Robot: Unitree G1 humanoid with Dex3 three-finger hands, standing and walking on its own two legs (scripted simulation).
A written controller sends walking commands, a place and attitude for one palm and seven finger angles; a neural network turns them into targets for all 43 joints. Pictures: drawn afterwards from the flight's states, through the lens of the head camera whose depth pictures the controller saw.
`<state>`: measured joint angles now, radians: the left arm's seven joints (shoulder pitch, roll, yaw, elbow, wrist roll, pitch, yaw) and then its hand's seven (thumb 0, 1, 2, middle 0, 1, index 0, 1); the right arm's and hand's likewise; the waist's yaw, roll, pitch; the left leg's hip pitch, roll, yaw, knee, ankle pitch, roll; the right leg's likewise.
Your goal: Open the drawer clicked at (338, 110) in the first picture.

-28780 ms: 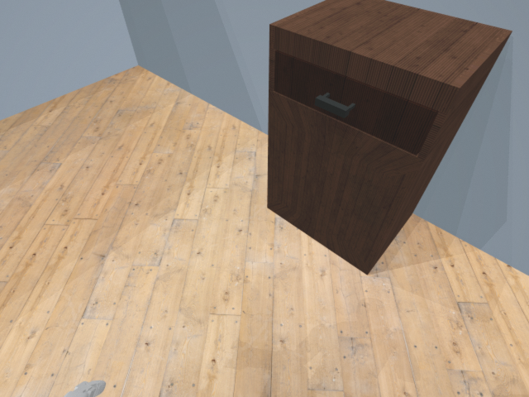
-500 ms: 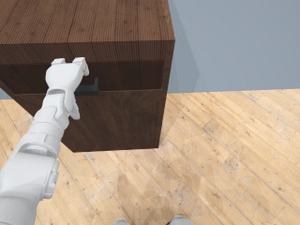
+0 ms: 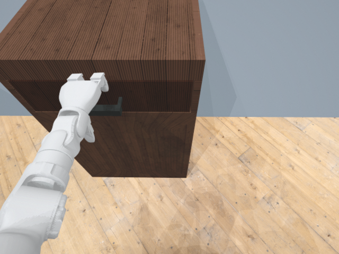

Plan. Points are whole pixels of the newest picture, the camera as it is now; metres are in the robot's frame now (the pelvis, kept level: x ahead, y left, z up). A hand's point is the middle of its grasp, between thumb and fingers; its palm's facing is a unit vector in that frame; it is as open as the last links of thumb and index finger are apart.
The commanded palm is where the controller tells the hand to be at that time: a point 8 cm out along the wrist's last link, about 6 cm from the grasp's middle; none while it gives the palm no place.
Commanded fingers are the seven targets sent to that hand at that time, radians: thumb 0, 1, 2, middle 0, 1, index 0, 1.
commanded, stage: re-aim the fingers above the handle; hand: left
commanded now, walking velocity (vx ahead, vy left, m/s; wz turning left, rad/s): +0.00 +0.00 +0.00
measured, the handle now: (104, 105) +0.53 +0.20 -0.02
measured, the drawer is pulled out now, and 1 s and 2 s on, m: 0.00 0.00 0.00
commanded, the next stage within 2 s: lower the fingers behind the handle in 1.86 s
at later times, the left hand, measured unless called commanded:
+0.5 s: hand (89, 106) +0.47 +0.21 +0.05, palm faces -0.07 -0.01 -1.00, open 13.8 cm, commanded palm +0.46 +0.21 +0.10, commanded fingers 0.00 -0.50 0.30 -0.30 -1.20 -0.30 -1.20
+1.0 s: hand (100, 106) +0.48 +0.18 +0.04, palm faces -0.04 -0.05 -1.00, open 13.8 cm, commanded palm +0.45 +0.19 +0.10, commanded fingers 0.00 -0.50 0.30 -0.30 -1.20 -0.30 -1.20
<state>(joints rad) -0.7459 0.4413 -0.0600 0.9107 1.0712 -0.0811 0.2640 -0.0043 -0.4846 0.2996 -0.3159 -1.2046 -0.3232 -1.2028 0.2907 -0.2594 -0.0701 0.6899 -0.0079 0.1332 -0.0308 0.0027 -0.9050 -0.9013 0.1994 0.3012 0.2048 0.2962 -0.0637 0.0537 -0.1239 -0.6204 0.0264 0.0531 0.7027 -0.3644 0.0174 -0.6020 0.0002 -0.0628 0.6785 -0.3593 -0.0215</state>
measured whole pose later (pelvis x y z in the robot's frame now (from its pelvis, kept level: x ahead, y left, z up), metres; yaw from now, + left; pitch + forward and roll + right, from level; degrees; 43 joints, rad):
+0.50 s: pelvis -0.01 +0.00 +0.00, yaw -1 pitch +17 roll -1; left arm -0.83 0.50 -0.03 1.04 1.08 -0.06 0.25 0.00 -0.48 0.30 -0.31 -1.20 -0.32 -1.20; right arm 0.36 -0.26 -0.06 0.71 0.00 0.11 -0.05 0.00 -0.90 -0.90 0.20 0.30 0.20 0.30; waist -0.11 0.06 -0.11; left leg -0.66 0.04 0.07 0.71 -0.35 0.02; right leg -0.65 0.01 -0.05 0.69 -0.34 -0.02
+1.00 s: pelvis -0.01 +0.01 +0.00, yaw -1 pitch +17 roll -1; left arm -0.82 0.40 -0.10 0.98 1.07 -0.06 0.27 -0.01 -0.48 0.30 -0.32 -1.20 -0.32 -1.20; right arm 0.34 -0.24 -0.06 0.72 -0.01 0.11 -0.02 0.00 -0.90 -0.90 0.20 0.30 0.21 0.30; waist -0.09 0.05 -0.13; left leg -0.65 0.02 0.06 0.72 -0.36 0.03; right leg -0.63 0.00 -0.05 0.68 -0.34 -0.01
